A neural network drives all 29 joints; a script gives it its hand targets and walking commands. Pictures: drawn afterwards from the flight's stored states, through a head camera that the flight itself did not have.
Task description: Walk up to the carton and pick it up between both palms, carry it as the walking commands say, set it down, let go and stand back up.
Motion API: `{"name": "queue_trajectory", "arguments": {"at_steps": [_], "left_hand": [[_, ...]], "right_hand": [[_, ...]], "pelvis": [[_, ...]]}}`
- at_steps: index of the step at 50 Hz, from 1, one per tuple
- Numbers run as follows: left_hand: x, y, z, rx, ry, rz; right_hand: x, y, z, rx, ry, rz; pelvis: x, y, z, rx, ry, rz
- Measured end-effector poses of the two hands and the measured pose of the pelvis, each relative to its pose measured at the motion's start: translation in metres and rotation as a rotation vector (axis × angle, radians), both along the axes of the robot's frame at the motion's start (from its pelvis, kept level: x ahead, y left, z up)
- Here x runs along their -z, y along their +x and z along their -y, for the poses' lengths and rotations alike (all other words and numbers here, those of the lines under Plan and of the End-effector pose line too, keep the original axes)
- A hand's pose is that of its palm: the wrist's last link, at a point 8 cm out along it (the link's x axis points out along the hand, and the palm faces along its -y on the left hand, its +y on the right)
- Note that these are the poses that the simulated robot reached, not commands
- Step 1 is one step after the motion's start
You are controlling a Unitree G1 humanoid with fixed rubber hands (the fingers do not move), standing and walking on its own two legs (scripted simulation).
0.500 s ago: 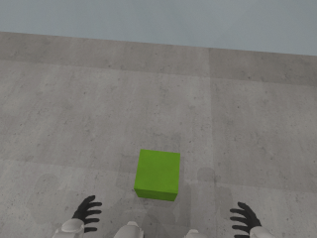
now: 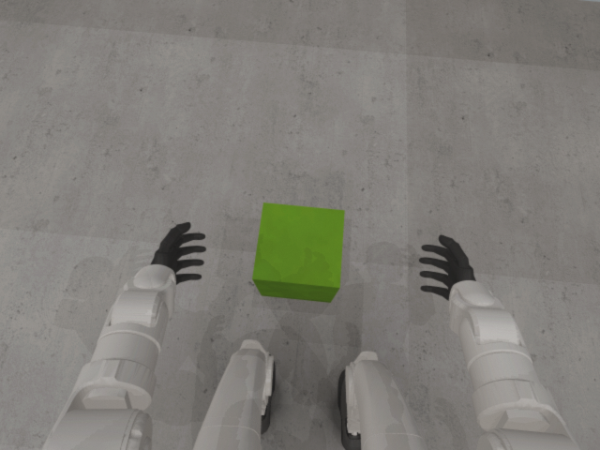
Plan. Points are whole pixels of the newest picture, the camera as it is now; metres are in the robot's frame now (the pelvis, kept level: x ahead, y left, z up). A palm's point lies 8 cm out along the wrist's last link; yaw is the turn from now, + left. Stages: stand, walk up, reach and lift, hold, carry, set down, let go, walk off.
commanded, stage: reach and lift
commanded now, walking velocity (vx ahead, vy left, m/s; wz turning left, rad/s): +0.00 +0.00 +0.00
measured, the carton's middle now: (299, 256) +0.49 +0.03 -0.56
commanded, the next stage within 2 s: none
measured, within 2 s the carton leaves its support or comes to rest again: neither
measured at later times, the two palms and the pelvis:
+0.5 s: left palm (190, 189) +0.48 +0.22 -0.13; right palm (430, 209) +0.46 -0.18 -0.12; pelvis +0.00 +0.01 -0.03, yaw -1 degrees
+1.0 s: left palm (204, 196) +0.50 +0.21 -0.21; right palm (413, 213) +0.49 -0.18 -0.21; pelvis +0.01 +0.00 -0.08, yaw -1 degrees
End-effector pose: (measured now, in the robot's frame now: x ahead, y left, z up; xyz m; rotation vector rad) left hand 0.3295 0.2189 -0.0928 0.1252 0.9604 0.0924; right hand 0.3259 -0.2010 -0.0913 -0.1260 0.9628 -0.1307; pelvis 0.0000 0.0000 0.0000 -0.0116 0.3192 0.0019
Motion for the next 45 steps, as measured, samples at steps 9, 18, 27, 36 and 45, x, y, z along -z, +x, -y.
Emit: {"name": "queue_trajectory", "arguments": {"at_steps": [9, 18, 27, 36, 45], "left_hand": [[0.014, 0.054, 0.005, 0.0, -0.019, 0.101], [0.025, 0.106, 0.002, -0.004, -0.026, 0.21], [0.037, 0.158, 0.005, -0.003, -0.034, 0.291], [0.045, 0.179, 0.009, -0.003, -0.041, 0.329], [0.078, 0.173, 0.006, -0.015, -0.049, 0.302]], "right_hand": [[0.012, 0.051, -0.01, 0.021, 0.01, 0.104], [0.023, 0.098, -0.013, 0.042, 0.018, 0.214], [0.036, 0.144, -0.021, 0.039, 0.038, 0.3], [0.048, 0.163, -0.023, 0.034, 0.033, 0.341], [0.081, 0.159, -0.02, 0.052, 0.038, 0.314]], "pelvis": [[0.01, -0.002, -0.006, 0.002, -0.008, -0.142], [0.02, 0.001, -0.009, 0.003, -0.012, -0.271], [0.032, 0.003, -0.01, 0.008, -0.013, -0.382], [0.034, 0.01, -0.009, 0.015, -0.009, -0.463], [0.055, 0.01, -0.004, 0.016, -0.005, -0.524]]}}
